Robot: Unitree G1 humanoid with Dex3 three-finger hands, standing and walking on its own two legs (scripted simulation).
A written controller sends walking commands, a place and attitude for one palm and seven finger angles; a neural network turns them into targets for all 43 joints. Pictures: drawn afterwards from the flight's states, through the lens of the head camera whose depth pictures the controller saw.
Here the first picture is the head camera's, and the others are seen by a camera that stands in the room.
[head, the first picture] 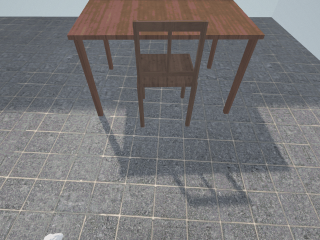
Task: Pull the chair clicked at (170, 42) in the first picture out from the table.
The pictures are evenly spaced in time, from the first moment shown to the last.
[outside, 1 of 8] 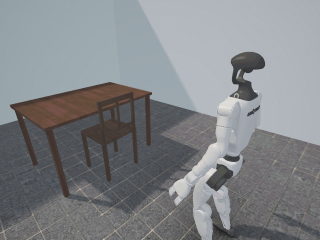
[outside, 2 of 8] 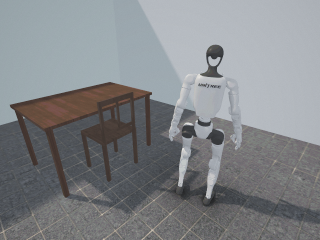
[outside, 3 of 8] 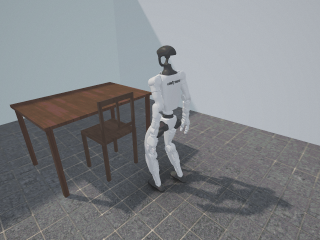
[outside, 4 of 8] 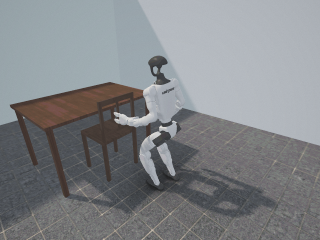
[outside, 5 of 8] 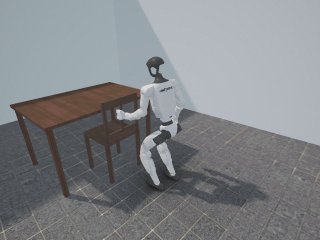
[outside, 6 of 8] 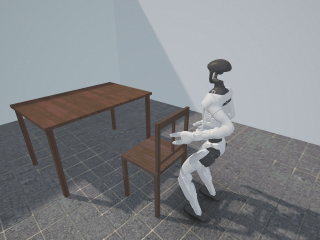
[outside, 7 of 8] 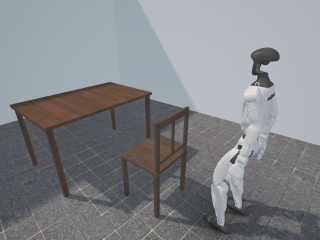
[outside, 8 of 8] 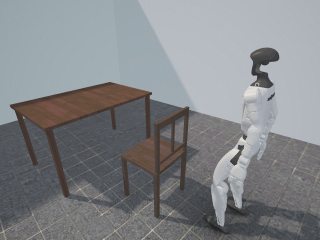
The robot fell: no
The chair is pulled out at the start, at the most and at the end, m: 0.00 0.64 0.64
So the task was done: yes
